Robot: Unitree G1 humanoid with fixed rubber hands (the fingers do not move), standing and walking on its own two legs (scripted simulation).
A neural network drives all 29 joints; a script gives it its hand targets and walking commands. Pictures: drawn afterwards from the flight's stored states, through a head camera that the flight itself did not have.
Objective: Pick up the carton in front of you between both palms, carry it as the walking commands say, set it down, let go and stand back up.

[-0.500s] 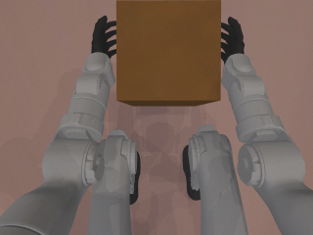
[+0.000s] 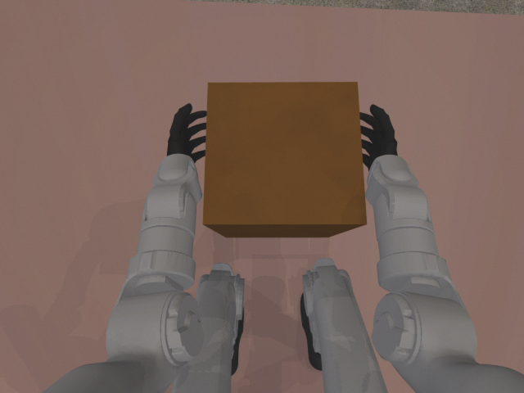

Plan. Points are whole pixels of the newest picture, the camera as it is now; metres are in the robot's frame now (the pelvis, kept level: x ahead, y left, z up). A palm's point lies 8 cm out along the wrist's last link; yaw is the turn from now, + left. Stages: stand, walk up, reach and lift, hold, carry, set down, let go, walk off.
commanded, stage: reach and lift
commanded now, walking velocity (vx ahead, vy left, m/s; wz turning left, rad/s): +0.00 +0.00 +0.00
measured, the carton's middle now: (279, 174) +0.45 -0.02 -0.12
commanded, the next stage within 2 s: none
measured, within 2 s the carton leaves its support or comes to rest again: neither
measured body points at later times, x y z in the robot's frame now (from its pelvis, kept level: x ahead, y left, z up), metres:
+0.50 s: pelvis +0.05 +0.00 +0.15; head +0.16 -0.01 +0.58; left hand +0.43 +0.14 +0.11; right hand +0.42 -0.16 +0.11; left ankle +0.09 +0.12 -0.49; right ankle +0.10 -0.13 -0.49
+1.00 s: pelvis +0.08 +0.00 +0.25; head +0.06 -0.01 +0.69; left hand +0.39 +0.15 +0.26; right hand +0.39 -0.16 +0.26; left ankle +0.09 +0.12 -0.49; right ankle +0.10 -0.13 -0.49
